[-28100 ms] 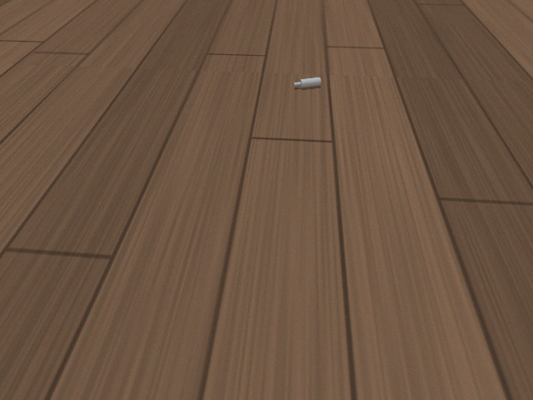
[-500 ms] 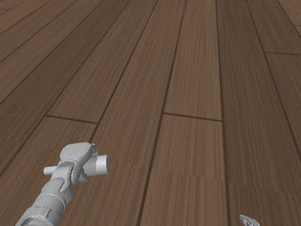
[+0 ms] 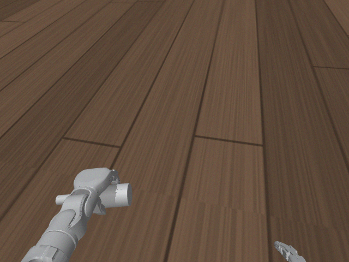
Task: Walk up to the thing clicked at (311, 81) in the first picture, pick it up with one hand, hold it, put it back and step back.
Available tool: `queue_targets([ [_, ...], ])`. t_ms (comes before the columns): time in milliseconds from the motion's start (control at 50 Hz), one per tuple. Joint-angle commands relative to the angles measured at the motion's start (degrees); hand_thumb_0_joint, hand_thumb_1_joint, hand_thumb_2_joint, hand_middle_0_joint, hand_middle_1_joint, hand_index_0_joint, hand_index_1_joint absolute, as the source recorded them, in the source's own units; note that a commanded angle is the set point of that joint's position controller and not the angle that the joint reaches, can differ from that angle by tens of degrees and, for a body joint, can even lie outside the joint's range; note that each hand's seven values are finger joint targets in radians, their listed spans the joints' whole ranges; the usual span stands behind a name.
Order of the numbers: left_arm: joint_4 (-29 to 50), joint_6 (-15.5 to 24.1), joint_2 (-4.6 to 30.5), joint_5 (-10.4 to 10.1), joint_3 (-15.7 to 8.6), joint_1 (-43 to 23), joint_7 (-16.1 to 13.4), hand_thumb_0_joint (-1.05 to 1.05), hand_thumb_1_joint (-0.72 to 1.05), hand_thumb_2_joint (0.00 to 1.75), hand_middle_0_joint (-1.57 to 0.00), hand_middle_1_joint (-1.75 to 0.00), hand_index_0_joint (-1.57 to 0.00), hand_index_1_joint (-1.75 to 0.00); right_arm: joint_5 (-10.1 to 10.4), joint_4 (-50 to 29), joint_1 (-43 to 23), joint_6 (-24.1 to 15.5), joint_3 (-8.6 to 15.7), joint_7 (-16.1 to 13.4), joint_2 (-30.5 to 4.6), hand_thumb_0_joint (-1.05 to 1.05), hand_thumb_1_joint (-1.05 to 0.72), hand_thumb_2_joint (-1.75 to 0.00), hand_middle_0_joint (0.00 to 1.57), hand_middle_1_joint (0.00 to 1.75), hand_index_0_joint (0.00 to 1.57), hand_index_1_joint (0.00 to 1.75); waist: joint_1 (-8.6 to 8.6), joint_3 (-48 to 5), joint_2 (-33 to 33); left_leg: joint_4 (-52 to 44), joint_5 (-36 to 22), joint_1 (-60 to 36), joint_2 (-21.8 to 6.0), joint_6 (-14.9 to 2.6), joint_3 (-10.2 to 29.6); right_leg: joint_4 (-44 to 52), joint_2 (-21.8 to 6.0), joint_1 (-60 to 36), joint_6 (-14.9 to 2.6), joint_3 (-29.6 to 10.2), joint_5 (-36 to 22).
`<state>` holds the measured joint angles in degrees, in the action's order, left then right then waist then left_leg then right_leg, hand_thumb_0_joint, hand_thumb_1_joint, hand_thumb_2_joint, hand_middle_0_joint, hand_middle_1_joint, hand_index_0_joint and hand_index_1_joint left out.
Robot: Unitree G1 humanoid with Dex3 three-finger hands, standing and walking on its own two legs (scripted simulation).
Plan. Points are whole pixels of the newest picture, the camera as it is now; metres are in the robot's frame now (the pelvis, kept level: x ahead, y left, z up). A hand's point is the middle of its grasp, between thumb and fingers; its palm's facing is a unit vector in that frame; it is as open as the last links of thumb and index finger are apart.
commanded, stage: hold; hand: left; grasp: from above
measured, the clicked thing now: (93, 197) +0.31 +0.25 -0.07
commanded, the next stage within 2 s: crouch in 1.10 s
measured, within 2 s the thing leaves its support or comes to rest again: neither
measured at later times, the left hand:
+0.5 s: hand (99, 198) +0.29 +0.22 -0.03, palm faces -0.43 -0.06 -0.90, open 9.0 cm
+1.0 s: hand (98, 194) +0.29 +0.22 -0.03, palm faces -0.44 -0.06 -0.90, open 9.1 cm
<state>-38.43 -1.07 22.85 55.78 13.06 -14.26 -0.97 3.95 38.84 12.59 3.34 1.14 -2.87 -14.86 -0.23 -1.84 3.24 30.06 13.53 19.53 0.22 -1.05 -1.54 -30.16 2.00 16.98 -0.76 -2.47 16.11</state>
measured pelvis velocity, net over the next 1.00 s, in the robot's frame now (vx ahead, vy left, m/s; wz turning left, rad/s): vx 0.00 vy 0.00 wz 0.00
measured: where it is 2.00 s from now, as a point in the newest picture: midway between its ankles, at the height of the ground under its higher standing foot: outside the picture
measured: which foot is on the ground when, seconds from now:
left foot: down 0.00-1.00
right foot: down 0.00-1.00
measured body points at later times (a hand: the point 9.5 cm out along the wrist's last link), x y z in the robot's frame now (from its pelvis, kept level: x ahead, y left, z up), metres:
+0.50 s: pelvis +0.00 +0.00 +0.00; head +0.00 -0.03 +0.45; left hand +0.30 +0.22 +0.02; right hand +0.15 -0.25 -0.11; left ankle +0.02 +0.11 -0.73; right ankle -0.01 -0.11 -0.73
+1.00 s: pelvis +0.00 +0.00 +0.01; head +0.01 -0.03 +0.46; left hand +0.31 +0.22 +0.02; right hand +0.15 -0.25 -0.11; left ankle +0.02 +0.11 -0.73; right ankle -0.01 -0.11 -0.73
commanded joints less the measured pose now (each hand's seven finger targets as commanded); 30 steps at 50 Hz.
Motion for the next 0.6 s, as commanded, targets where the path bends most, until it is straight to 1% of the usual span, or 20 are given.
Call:
queue_targets([
  [0, 12.3, 0.1, 12.2, 0.0, -5.4, -18.6, -1.6, 0.00, 0.69, 0.59, -0.96, -0.70, -1.01, -0.65, 0.4, -7.7, -4.6, -2.1, 2.7, -0.9, -7.6, 0.00, -0.89, -0.90, 0.20, 0.30, 0.20, 0.30, 0.25, -13.2, -1.6, -3.6, -10.6, -10.3, 0.4, -0.39, 0.2, 5.4, 0.6, -1.6, -0.07, 0.0, -11.0],
  [20, 11.5, 0.0, 12.1, 0.2, -5.5, -17.6, -1.4, 0.00, 0.69, 0.60, -0.97, -0.69, -1.02, -0.64, 0.3, -7.6, -4.7, -2.1, 2.6, -1.0, -7.5, 0.00, -0.89, -0.90, 0.20, 0.30, 0.20, 0.30, -0.14, -13.0, -2.1, -3.4, -10.6, -10.7, 0.5, -0.66, 0.0, 5.8, 0.4, -1.6, 0.17, -0.2, -11.3],
  [40, 13.1, 0.2, 12.2, -0.2, -5.3, -18.9, -1.4, 0.00, 0.69, 0.60, -0.96, -0.70, -1.01, -0.65, 0.4, -7.6, -4.8, -2.2, 2.6, -1.0, -7.6, 0.00, -0.89, -0.90, 0.20, 0.30, 0.20, 0.30, 0.12, -13.6, -2.8, -3.8, -10.5, -10.9, 0.3, -0.54, 0.2, 5.7, 0.5, -2.0, 0.06, 0.0, -11.0],
  [80, 12.4, 0.0, 12.1, 0.0, -5.6, -18.1, -1.5, 0.00, 0.68, 0.61, -0.96, -0.70, -1.01, -0.65, 0.3, -7.8, -5.1, -2.1, 2.5, -1.1, -7.4, 0.00, -0.89, -0.90, 0.20, 0.30, 0.20, 0.30, 0.00, -12.8, -2.4, -4.0, -9.7, -11.0, 0.5, -0.68, -0.1, 6.4, 0.3, -2.1, 0.20, -0.2, -10.5],
  [100, 12.5, 0.0, 11.3, -0.4, -5.0, -17.0, -1.4, 0.00, 0.68, 0.61, -0.97, -0.70, -1.01, -0.65, 0.4, -7.8, -5.2, -2.1, 2.5, -1.1, -7.3, 0.00, -0.90, -0.90, 0.20, 0.30, 0.20, 0.30, 0.06, -12.8, -2.9, -4.2, -10.3, -11.2, 0.5, -0.67, -0.1, 6.3, 0.3, -2.2, 0.19, -0.2, -11.0],
  [160, 13.5, -0.2, 11.7, 0.0, -5.0, -17.2, -1.2, 0.00, 0.67, 0.63, -0.95, -0.70, -1.00, -0.66, 0.6, -7.8, -5.7, -2.0, 2.4, -1.1, -7.2, 0.00, -0.89, -0.90, 0.20, 0.30, 0.20, 0.30, 0.40, -13.1, -2.6, -4.5, -10.8, -11.7, 0.4, -0.58, 0.0, 6.4, 0.3, -2.8, 0.14, -0.1, -11.2],
  [200, 13.8, -0.2, 12.8, -0.2, -6.0, -17.2, -1.0, 0.00, 0.66, 0.62, -0.95, -0.70, -0.99, -0.65, 0.6, -8.0, -6.1, -1.8, 2.3, -1.2, -7.4, 0.00, -0.89, -0.90, 0.20, 0.30, 0.20, 0.30, 0.49, -12.7, -2.2, -4.8, -10.3, -11.8, 0.6, -0.61, -0.2, 6.9, 0.2, -2.9, 0.18, -0.2, -10.8],
  [280, 14.1, -0.6, 11.3, 0.1, -4.9, -16.3, -0.5, 0.00, 0.63, 0.63, -0.93, -0.71, -0.97, -0.67, 0.6, -8.1, -6.4, -1.7, 2.2, -1.2, -7.0, 0.00, -0.89, -0.90, 0.20, 0.30, 0.20, 0.30, 0.41, -12.4, -2.9, -5.0, -10.5, -12.2, 0.7, -0.76, -0.3, 7.4, 0.1, -3.6, 0.31, -0.2, -11.2],
  [300, 14.4, -0.6, 11.9, -0.1, -5.4, -16.5, -0.4, 0.00, 0.65, 0.61, -0.94, -0.70, -0.99, -0.65, 0.7, -8.2, -7.1, -1.6, 2.1, -1.2, -6.9, 0.00, -0.90, -0.90, 0.20, 0.30, 0.20, 0.30, 0.94, -12.2, -2.3, -5.3, -10.9, -12.2, 0.7, -0.62, -0.2, 7.4, 0.1, -3.6, 0.26, -0.1, -11.5],
  [320, 15.2, -0.7, 11.7, -0.2, -5.2, -17.3, -0.3, 0.00, 0.64, 0.64, -0.93, -0.71, -0.98, -0.67, 0.7, -8.3, -6.7, -1.6, 2.2, -1.2, -7.1, 0.00, -0.89, -0.90, 0.20, 0.30, 0.20, 0.30, 0.48, -12.4, -1.6, -5.4, -10.9, -12.5, 0.6, -0.53, -0.3, 7.4, 0.2, -3.5, 0.11, -0.2, -11.3],
  [360, 15.0, -1.0, 11.7, 0.1, -5.5, -15.8, 0.1, 0.00, 0.63, 0.63, -0.92, -0.71, -0.97, -0.67, 0.7, -8.4, -7.2, -1.5, 2.1, -1.2, -7.0, 0.00, -0.89, -0.90, 0.20, 0.30, 0.20, 0.30, 0.72, -11.8, -2.2, -5.6, -10.9, -12.8, 0.7, -0.67, -0.4, 7.9, 0.1, -3.6, 0.29, -0.1, -11.4],
  [380, 15.3, -1.1, 10.7, 0.1, -4.3, -15.9, 0.4, 0.00, 0.63, 0.61, -0.91, -0.72, -0.96, -0.66, 0.7, -8.4, -7.3, -1.6, 2.1, -1.1, -6.9, 0.00, -0.89, -0.90, 0.20, 0.30, 0.20, 0.30, 0.48, -12.1, -3.0, -5.7, -11.1, -12.8, 0.5, -0.63, -0.1, 7.6, 0.3, -3.6, 0.20, 0.1, -11.5],
  [400, 16.1, -1.1, 11.2, 0.0, -4.6, -16.1, 0.6, 0.00, 0.62, 0.61, -0.90, -0.72, -0.95, -0.67, 0.8, -8.4, -7.3, -1.6, 2.1, -1.2, -6.9, 0.00, -0.89, -0.90, 0.20, 0.30, 0.20, 0.30, 0.71, -12.2, -2.7, -5.6, -11.4, -13.0, 0.6, -0.65, -0.2, 7.8, 0.2, -4.0, 0.25, 0.1, -11.8],
  [420, 16.1, -1.0, 12.8, 0.0, -6.1, -16.5, 0.7, 0.00, 0.61, 0.61, -0.91, -0.70, -0.95, -0.66, 0.8, -8.5, -7.5, -1.5, 2.1, -1.2, -7.0, 0.00, -0.89, -0.90, 0.20, 0.30, 0.20, 0.30, 0.98, -12.2, -2.1, -5.8, -11.3, -13.2, 0.7, -0.66, -0.2, 8.0, 0.1, -4.3, 0.24, 0.0, -11.7],
  [460, 15.8, -1.0, 10.7, -0.1, -3.9, -16.6, 1.2, 0.00, 0.62, 0.63, -0.91, -0.73, -0.96, -0.68, 0.8, -8.6, -7.6, -1.5, 1.8, -1.2, -6.8, 0.00, -0.90, -0.90, 0.20, 0.30, 0.20, 0.30, 0.25, -10.8, -3.0, -6.0, -10.6, -12.7, 0.5, -0.73, -0.2, 8.2, 0.2, -3.3, 0.25, 0.0, -11.1],
  [480, 14.5, -1.2, 9.9, 0.0, -3.8, -15.1, 1.2, 0.00, 0.62, 0.61, -0.90, -0.74, -0.96, -0.68, 0.8, -8.7, -7.2, -1.5, 1.8, -1.2, -6.8, 0.00, -0.89, -0.90, 0.20, 0.30, 0.20, 0.30, 0.24, -10.3, -3.5, -6.1, -10.3, -12.5, 0.4, -0.70, -0.2, 8.1, 0.3, -3.2, 0.17, 0.1, -10.6],
  [500, 14.2, -1.1, 11.3, -0.4, -5.3, -14.5, 1.0, 0.00, 0.61, 0.61, -0.89, -0.72, -0.95, -0.67, 0.9, -8.6, -7.6, -1.5, 1.8, -1.2, -6.8, 0.00, -0.89, -0.90, 0.20, 0.30, 0.20, 0.30, 1.03, -9.8, -2.9, -6.6, -9.8, -12.1, 0.4, -0.46, 0.1, 8.1, 0.4, -3.4, -0.06, 0.3, -9.7],
  [540, 16.4, -0.9, 11.8, 0.1, -5.5, -15.7, 1.0, 0.00, 0.59, 0.61, -0.87, -0.74, -0.93, -0.68, 0.8, -9.1, -7.6, -1.5, 1.9, -1.2, -6.9, 0.00, -0.89, -0.90, 0.20, 0.30, 0.20, 0.30, 1.17, -11.0, -2.1, -6.5, -9.4, -12.4, 0.5, -0.45, 0.1, 8.2, 0.2, -3.6, -0.12, 0.2, -9.2],
  [560, 15.5, -0.9, 11.9, 0.3, -5.8, -14.4, 0.9, 0.00, 0.59, 0.61, -0.87, -0.73, -0.93, -0.68, 0.9, -9.1, -7.9, -1.5, 1.8, -1.2, -6.8, 0.00, -0.89, -0.90, 0.20, 0.30, 0.20, 0.30, 1.55, -10.5, -2.3, -6.8, -9.4, -12.2, 0.5, -0.30, 0.1, 8.2, 0.3, -3.8, -0.27, 0.2, -8.9],
  [580, 16.3, -0.8, 11.2, 0.3, -5.0, -15.7, 0.8, 0.00, 0.60, 0.62, -0.89, -0.74, -0.94, -0.68, 0.8, -9.2, -7.8, -1.5, 1.9, -1.2, -6.7, 0.00, -0.89, -0.90, 0.20, 0.30, 0.20, 0.30, 0.72, -10.6, -1.6, -6.7, -9.2, -12.5, 0.6, -0.36, 0.0, 8.2, 0.2, -3.3, -0.24, 0.0, -9.0],
])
